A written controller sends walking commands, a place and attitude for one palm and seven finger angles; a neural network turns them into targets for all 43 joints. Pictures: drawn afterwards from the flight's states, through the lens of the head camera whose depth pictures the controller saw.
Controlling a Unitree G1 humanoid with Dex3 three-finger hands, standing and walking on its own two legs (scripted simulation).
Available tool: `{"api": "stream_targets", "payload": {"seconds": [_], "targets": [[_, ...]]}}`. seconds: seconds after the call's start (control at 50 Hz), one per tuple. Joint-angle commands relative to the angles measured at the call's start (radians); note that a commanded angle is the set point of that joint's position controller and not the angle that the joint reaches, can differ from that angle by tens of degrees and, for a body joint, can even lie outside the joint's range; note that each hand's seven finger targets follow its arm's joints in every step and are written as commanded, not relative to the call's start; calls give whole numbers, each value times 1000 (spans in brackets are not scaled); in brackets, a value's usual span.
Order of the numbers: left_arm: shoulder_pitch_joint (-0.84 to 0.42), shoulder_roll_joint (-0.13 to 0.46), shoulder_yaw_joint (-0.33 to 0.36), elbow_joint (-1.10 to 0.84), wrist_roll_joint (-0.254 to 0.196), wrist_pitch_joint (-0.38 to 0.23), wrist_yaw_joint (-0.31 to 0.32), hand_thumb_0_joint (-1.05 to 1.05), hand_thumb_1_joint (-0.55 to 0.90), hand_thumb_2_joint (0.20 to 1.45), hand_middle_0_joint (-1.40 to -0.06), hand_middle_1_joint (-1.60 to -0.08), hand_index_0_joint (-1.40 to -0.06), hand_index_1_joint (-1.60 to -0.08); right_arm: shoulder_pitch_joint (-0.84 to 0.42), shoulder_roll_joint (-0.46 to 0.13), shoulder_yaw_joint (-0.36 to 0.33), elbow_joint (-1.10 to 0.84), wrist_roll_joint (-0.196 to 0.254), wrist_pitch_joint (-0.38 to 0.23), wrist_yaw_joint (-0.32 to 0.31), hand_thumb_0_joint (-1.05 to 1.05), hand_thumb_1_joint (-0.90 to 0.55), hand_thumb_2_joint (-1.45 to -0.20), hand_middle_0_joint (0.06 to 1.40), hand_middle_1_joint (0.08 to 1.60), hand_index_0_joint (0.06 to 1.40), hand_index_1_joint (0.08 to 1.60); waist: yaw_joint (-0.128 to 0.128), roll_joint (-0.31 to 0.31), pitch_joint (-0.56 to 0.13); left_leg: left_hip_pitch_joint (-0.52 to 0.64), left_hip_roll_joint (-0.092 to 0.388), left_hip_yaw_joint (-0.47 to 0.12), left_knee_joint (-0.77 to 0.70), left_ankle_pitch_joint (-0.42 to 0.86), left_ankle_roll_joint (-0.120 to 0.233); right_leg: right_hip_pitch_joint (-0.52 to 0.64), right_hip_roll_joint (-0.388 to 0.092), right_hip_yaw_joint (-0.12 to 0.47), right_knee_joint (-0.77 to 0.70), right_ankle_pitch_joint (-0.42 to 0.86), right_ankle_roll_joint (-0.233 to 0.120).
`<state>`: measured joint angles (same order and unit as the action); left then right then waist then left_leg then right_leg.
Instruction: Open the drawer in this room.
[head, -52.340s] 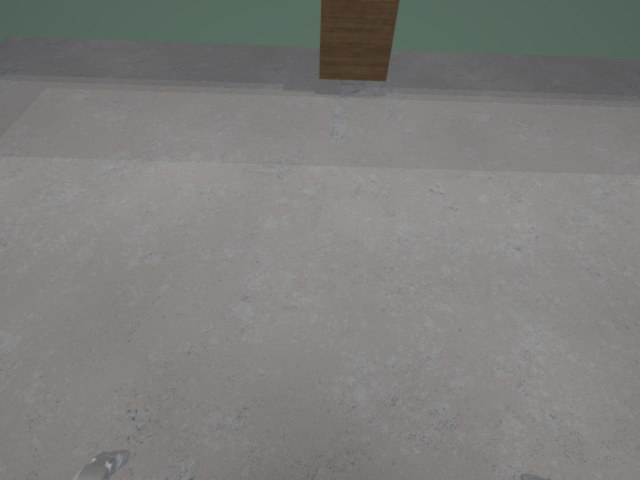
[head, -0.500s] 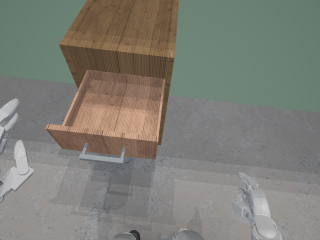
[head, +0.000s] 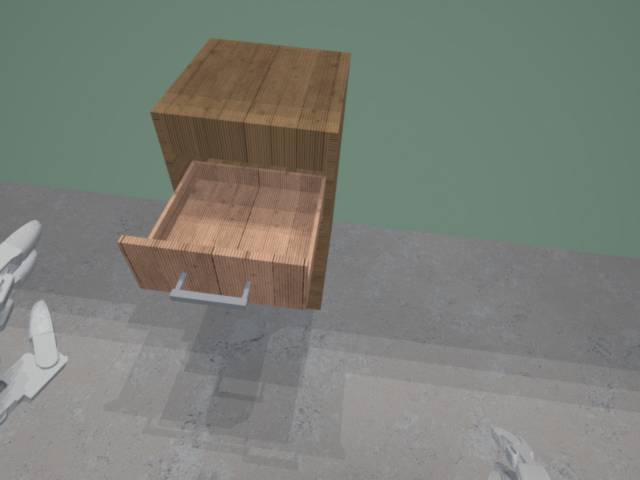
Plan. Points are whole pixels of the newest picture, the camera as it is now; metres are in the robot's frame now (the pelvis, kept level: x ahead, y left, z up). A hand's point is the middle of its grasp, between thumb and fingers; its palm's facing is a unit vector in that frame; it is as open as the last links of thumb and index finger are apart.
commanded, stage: stop stepping back and stand still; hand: left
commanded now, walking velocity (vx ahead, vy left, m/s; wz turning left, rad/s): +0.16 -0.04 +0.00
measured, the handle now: (212, 291) +0.51 +0.23 -0.21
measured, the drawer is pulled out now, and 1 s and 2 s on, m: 0.30 0.30 0.30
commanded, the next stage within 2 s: let the arm hang, fingers relaxed in 0.24 s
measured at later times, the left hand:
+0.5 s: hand (141, 452) +0.17 +0.22 -0.07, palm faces +0.14 -0.93 -0.34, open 7.4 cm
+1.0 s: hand out of the picture -0.03 +0.17 -0.16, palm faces +0.06 -0.97 -0.24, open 7.3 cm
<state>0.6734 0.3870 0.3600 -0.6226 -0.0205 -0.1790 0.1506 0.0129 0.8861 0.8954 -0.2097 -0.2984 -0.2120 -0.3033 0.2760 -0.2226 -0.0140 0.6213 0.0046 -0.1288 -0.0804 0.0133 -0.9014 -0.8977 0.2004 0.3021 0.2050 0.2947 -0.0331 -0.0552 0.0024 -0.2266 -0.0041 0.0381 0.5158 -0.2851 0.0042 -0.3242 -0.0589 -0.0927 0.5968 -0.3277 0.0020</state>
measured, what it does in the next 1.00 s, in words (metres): stands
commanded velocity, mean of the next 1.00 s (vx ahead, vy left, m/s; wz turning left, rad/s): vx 0.02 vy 0.00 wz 0.00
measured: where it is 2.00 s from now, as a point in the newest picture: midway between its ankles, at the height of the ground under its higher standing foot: outside the picture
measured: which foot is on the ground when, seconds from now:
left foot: down 0.00-1.00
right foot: down 0.00-1.00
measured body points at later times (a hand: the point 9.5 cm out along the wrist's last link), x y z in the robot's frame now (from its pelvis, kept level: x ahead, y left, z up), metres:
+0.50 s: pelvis +0.00 +0.00 -0.01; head +0.00 -0.01 +0.44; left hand +0.16 +0.27 -0.04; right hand +0.14 -0.23 -0.13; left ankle -0.01 +0.11 -0.73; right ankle +0.03 -0.11 -0.73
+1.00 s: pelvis -0.01 -0.01 +0.01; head +0.02 -0.02 +0.46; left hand -0.03 +0.23 -0.14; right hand -0.02 -0.22 -0.16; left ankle -0.01 +0.11 -0.73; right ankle +0.03 -0.11 -0.73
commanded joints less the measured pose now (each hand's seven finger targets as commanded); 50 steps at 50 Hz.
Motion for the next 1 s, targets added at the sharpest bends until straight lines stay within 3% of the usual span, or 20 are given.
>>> {"api": "stream_targets", "payload": {"seconds": [0.0,0.02,0.06,0.1,0.12,0.16,0.22,0.26,0.3,0.32,0.34,0.38,0.44,0.5,0.56,0.62,0.66,0.76,0.82,0.98], "targets": [[-31,165,132,-234,-4,-101,22,0,900,900,-200,-300,-200,-300,-143,-111,-29,-154,15,-75,4,0,-900,-900,200,300,200,300,27,108,-19,-185,147,-134,-138,-43,88,201,-3,45,-131,33,-3],[-37,169,142,-181,-9,-102,22,0,900,900,-200,-300,-200,-300,-143,-112,-34,-149,16,-73,3,0,-900,-900,200,300,200,300,22,14,-1,-198,103,-104,-86,-113,72,183,-35,123,-197,4,-18],[-76,163,139,-114,-17,-99,21,0,900,900,-200,-300,-200,-300,-131,-105,-39,-144,18,-58,-3,0,-900,-900,200,300,200,300,7,-87,28,-139,8,-23,68,-226,42,8,-143,291,-363,-319,-73],[-104,147,127,-65,-18,-90,24,0,900,900,-200,-300,-200,-300,-112,-97,-39,-121,17,-44,-7,0,-900,-900,200,300,200,300,2,-129,42,-67,-6,21,200,-207,39,-111,-211,335,-442,-436,-113],[-111,142,123,-51,-17,-86,23,0,900,900,-200,-300,-200,-300,-114,-91,-32,-115,13,-39,-6,0,-900,-900,200,300,200,300,-3,-141,27,-46,2,18,170,-175,45,-101,-203,289,-416,-372,-111],[-106,122,103,-56,-15,-89,24,0,900,900,-200,-300,-200,-300,-125,-86,-16,-125,10,-42,-4,0,-900,-900,200,300,200,300,-9,-55,-1,-21,27,-16,-45,-112,57,-27,-132,181,-287,-223,-78],[-74,118,93,-127,-9,-105,23,0,900,900,-200,-300,-200,-300,-155,-101,-19,-152,8,-47,-3,0,-900,-900,200,300,200,300,16,198,-10,-101,195,-260,-260,-131,106,67,9,61,-30,-49,-5],[-116,135,97,-180,10,-103,21,0,900,900,-200,-300,-200,-300,-176,-82,-10,-160,9,-48,3,0,-900,-900,200,300,200,300,24,249,12,-242,214,-237,-305,-285,109,151,9,53,12,-42,5],[-118,136,88,-210,11,-103,25,0,900,900,-200,-300,-200,-300,-170,-89,-9,-160,6,-63,9,0,-900,-900,200,300,200,300,26,157,32,-221,163,-179,-215,-97,90,183,3,76,-103,78,1],[-215,-28,-247,692,102,97,-108,0,900,900,-200,-300,-200,-300,-175,-219,-82,104,-27,-60,93,0,-900,-900,200,300,200,300,16,51,60,-222,96,-134,20,191,49,39,-64,77,2,356,-31],[-164,-95,-253,730,79,169,-127,0,900,900,-200,-300,-200,-300,-75,-110,-66,93,-14,-5,84,0,-900,-900,200,300,200,300,20,-37,-75,-89,68,-76,70,307,16,59,-95,121,-72,482,-41],[-222,-84,-261,756,67,184,-140,0,900,900,-200,-300,-200,-300,-8,-93,-48,91,-11,38,84,0,-900,-900,200,300,200,300,7,-48,-94,-51,63,-110,69,199,14,9,-113,109,-82,285,-71],[-322,-63,-278,914,65,184,-135,0,900,900,-200,-300,-200,-300,-17,-103,-33,97,-27,77,87,0,-900,-900,200,300,200,300,14,-140,-70,-56,47,-120,65,257,25,48,-106,108,-67,307,-93],[-356,-70,-291,1083,55,196,-129,0,900,900,-200,-300,-200,-300,-48,-104,-17,130,-32,94,75,0,-900,-900,200,300,200,300,39,3,-48,-59,89,-170,-40,393,38,131,-53,102,-57,343,-63],[-350,-67,-304,1252,48,202,-126,0,900,900,-200,-300,-200,-300,-56,-94,-3,180,-28,105,65,0,-900,-900,200,300,200,300,56,176,-16,-68,99,-162,-102,335,42,179,-25,101,-110,228,-45],[-335,-75,-317,1386,43,192,-128,0,900,900,-200,-300,-200,-300,-18,-67,5,234,-21,111,60,0,-900,-900,200,300,200,300,51,194,-15,-51,76,-121,-118,144,33,194,-38,126,-180,168,-59],[-328,-107,-304,1426,45,191,-124,0,900,900,-200,-300,-200,-300,22,-46,2,256,-27,115,53,0,-900,-900,200,300,200,300,48,220,-30,-39,89,-122,-130,126,40,207,-33,106,-193,171,-60],[-341,-111,-324,1533,38,185,-126,0,900,900,-200,-300,-200,-300,89,-34,1,316,-17,124,50,0,-900,-900,200,300,200,300,37,59,26,-34,92,-114,-140,89,39,178,-50,112,-241,142,-65],[-334,-116,-333,1580,35,189,-123,0,900,900,-200,-300,-200,-300,118,-25,6,349,-17,129,49,0,-900,-900,200,300,200,300,33,40,81,-41,89,-111,-155,48,39,136,-52,117,-269,63,-65],[-309,-125,-337,1654,32,187,-115,0,900,900,-200,-300,-200,-300,175,10,12,414,-18,132,46,0,-900,-900,200,300,200,300,32,29,96,-27,80,-92,-161,33,38,123,-54,126,-288,4,-66]]}}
